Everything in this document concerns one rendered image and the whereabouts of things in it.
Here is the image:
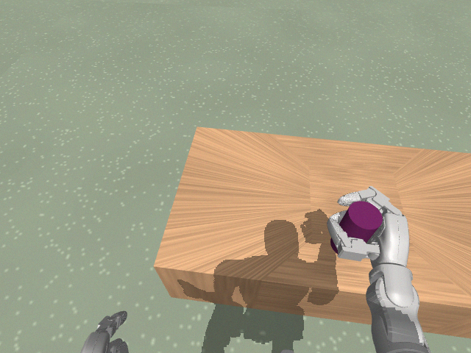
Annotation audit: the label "right robot arm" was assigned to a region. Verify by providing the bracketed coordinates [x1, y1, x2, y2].
[366, 263, 431, 353]

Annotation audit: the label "right robot hand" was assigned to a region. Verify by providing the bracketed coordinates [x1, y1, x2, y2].
[327, 186, 409, 268]

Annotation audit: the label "left robot hand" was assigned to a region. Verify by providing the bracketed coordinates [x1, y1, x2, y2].
[80, 311, 129, 353]

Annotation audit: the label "can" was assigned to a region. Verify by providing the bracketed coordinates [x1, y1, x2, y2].
[330, 201, 383, 254]

